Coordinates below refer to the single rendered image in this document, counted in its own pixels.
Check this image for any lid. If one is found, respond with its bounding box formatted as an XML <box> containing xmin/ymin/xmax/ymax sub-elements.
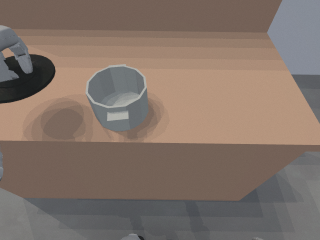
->
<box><xmin>0</xmin><ymin>54</ymin><xmax>56</xmax><ymax>104</ymax></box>

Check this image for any left robot hand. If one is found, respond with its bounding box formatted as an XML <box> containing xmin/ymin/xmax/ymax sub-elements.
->
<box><xmin>0</xmin><ymin>25</ymin><xmax>33</xmax><ymax>82</ymax></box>

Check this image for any pot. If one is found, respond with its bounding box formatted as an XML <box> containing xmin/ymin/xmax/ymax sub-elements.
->
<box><xmin>85</xmin><ymin>64</ymin><xmax>149</xmax><ymax>131</ymax></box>

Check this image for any knob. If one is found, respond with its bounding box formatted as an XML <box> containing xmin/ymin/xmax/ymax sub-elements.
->
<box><xmin>4</xmin><ymin>57</ymin><xmax>23</xmax><ymax>75</ymax></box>

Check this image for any table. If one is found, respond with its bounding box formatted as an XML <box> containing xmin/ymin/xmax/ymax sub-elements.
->
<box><xmin>0</xmin><ymin>0</ymin><xmax>320</xmax><ymax>201</ymax></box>

